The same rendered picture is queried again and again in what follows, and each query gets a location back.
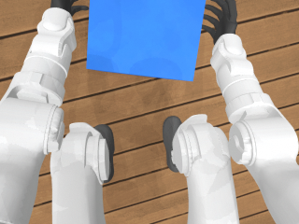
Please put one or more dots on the robot right upper arm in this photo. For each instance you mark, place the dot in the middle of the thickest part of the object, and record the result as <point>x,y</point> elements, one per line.
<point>268,148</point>

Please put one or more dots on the robot left upper arm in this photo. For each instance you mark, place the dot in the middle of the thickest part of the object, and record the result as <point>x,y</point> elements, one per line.
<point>29,130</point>

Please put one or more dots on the right robot hand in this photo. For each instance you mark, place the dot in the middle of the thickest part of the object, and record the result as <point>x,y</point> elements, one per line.
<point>226,23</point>

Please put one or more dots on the left robot forearm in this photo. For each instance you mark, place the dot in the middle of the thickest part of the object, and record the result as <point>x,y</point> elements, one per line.
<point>47,62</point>

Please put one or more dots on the left robot shin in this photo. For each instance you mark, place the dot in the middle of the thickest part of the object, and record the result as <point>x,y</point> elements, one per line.
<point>76,127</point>

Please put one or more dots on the robot left foot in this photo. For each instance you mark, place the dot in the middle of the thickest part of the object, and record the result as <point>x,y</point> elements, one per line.
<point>108,135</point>

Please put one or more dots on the carton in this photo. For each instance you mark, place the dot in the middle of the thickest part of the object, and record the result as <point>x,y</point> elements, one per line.
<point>148,38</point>

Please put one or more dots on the right robot forearm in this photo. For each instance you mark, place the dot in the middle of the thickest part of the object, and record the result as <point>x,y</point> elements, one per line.
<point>239,86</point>

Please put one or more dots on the left robot hand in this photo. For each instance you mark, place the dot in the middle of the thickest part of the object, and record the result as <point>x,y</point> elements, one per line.
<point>67,5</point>

